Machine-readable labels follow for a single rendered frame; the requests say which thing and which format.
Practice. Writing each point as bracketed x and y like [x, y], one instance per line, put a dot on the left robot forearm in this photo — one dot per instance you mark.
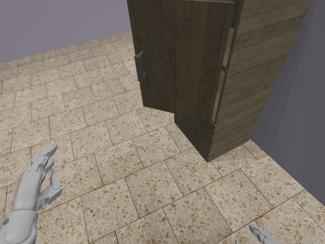
[19, 227]

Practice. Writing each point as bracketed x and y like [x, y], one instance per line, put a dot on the robot right hand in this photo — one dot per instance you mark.
[262, 234]

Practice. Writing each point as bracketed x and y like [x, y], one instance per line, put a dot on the robot left hand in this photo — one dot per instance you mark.
[29, 186]

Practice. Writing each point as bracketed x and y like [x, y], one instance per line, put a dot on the handle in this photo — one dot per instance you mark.
[139, 68]

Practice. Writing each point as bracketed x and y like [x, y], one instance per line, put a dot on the cupboard door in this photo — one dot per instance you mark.
[184, 43]

